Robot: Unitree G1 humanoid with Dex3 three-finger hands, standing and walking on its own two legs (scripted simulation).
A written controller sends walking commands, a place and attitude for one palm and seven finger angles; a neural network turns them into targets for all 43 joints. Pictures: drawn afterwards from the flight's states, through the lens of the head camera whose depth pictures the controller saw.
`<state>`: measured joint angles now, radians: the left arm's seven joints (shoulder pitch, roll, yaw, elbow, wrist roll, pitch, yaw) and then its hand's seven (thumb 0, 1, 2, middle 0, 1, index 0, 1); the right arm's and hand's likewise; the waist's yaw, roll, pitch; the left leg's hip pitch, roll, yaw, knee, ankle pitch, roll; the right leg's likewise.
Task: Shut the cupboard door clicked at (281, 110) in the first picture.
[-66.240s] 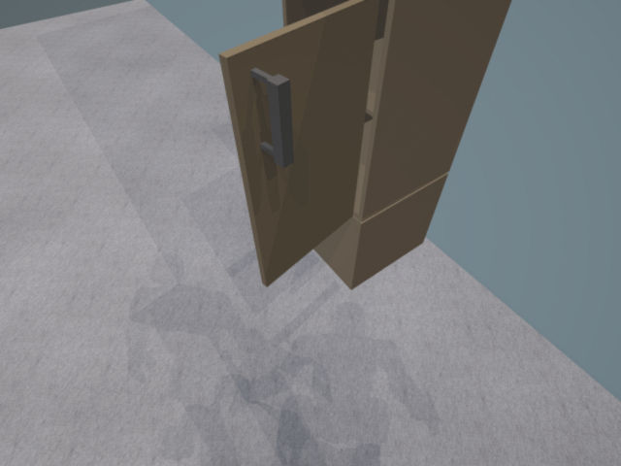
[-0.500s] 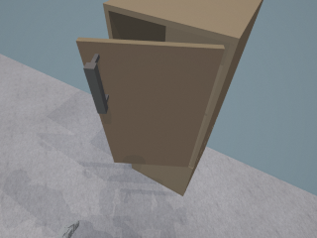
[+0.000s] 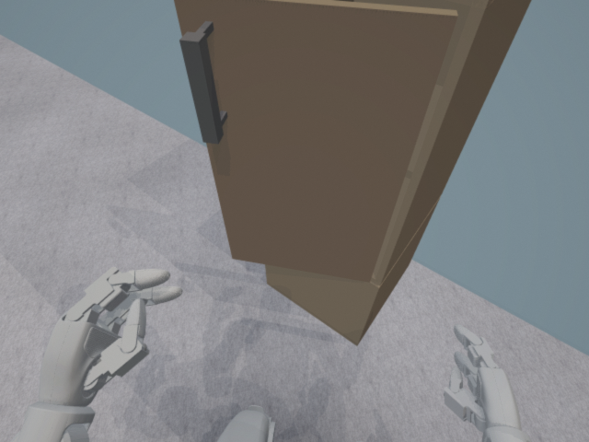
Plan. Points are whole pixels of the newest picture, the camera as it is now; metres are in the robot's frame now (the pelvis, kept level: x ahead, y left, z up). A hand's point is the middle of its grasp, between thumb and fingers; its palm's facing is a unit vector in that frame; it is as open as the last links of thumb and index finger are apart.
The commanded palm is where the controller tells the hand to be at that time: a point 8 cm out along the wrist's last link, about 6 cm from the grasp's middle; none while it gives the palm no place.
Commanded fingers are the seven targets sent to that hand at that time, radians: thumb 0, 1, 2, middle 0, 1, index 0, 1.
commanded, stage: raise the hand and make a fist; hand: left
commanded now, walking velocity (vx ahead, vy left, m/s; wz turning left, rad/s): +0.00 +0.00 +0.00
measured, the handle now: (210, 85) +0.52 +0.19 +0.21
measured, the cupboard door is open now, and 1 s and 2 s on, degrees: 26 26 26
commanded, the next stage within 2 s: bring the fist close to the handle in 1.32 s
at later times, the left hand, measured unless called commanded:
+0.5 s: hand (136, 285) +0.24 +0.21 +0.14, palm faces -0.11 -0.99 -0.05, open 3.3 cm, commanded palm +0.22 +0.27 +0.16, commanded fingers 0.00 0.90 0.90 -1.21 -1.40 -1.21 -1.40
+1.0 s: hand (77, 209) +0.26 +0.23 +0.24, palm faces +0.00 -1.00 -0.08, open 3.1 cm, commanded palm +0.23 +0.27 +0.22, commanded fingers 0.00 0.90 0.90 -1.30 -1.50 -1.30 -1.50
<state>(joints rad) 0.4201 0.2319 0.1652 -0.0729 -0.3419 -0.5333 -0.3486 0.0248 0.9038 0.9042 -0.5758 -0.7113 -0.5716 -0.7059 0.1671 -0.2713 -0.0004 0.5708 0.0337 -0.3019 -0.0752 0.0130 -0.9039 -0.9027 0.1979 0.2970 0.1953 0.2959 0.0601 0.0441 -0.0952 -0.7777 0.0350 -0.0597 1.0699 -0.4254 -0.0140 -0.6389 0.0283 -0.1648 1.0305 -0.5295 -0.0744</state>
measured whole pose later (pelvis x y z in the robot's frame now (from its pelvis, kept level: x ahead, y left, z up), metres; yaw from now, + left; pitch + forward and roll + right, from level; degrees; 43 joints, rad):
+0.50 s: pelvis +0.03 +0.04 +0.04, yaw -2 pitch +4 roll -2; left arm 0.41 0.27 0.14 -0.22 -0.29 -0.16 -0.27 0.02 0.90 0.90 -1.04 -1.21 -1.03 -1.21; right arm 0.27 -0.27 0.02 0.57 0.05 -0.29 -0.08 0.02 -0.90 -0.90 0.20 0.30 0.20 0.30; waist 0.02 0.04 -0.06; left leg -0.53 0.00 0.03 0.81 -0.36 0.04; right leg -0.42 0.00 -0.08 0.77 -0.43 -0.01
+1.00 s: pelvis +0.02 +0.04 +0.06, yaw -1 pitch -3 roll -1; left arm 0.16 0.32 0.26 -0.28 -0.32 0.14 -0.26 0.02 0.90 0.90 -1.30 -1.50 -1.30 -1.49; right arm 0.23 -0.24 0.10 0.60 0.06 -0.23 -0.08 0.02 -0.90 -0.90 0.20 0.30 0.20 0.30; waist 0.06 0.06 -0.05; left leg -0.28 -0.01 0.02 0.58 -0.25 0.04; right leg -0.16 0.00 -0.09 0.54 -0.32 -0.01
